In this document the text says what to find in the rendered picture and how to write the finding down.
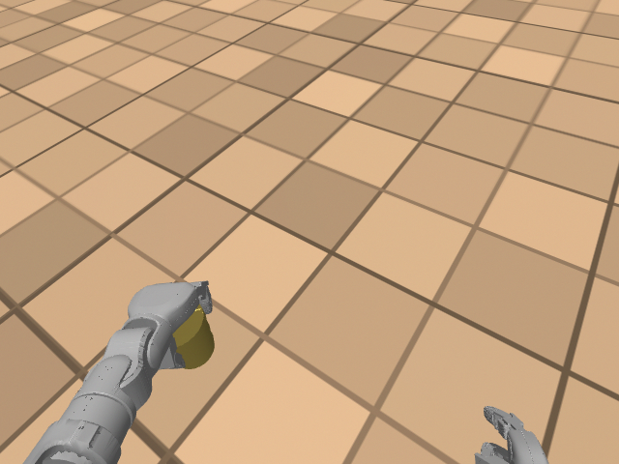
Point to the left robot hand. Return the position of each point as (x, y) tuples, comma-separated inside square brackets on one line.
[(174, 303)]

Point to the left robot arm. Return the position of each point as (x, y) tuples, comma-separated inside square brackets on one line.
[(94, 426)]

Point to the right robot hand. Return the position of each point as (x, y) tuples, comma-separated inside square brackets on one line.
[(523, 446)]

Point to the cup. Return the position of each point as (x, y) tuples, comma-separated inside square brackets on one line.
[(194, 340)]

